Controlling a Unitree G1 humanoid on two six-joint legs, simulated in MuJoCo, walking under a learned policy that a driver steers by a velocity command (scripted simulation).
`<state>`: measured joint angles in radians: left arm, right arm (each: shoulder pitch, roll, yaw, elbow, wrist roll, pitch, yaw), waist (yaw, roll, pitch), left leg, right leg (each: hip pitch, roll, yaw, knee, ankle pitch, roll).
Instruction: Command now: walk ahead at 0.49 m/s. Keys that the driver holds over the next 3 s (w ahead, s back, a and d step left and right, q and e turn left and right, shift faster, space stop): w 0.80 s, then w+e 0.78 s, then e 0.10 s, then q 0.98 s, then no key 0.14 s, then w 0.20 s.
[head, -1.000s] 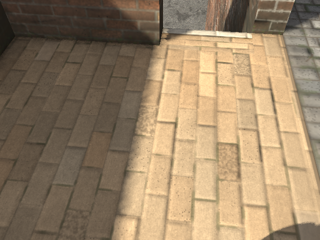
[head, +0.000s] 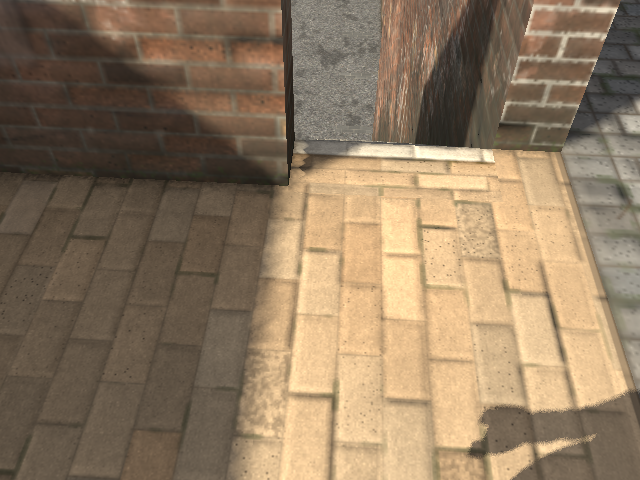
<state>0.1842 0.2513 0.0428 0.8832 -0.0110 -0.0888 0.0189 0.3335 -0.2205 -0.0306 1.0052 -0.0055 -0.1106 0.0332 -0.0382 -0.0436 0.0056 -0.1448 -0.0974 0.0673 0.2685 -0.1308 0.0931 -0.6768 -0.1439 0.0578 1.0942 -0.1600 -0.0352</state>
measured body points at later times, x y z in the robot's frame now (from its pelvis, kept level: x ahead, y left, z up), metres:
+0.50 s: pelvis +0.28 -0.08 +0.00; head +0.30 -0.09 +0.45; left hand +0.33 +0.18 -0.13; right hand +0.37 -0.35 -0.13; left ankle +0.28 +0.08 -0.66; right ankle +0.30 -0.16 -0.75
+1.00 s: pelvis +0.55 -0.01 -0.01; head +0.57 +0.01 +0.44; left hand +0.58 +0.26 -0.16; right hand +0.65 -0.27 -0.12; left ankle +0.61 +0.08 -0.75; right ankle +0.46 -0.16 -0.65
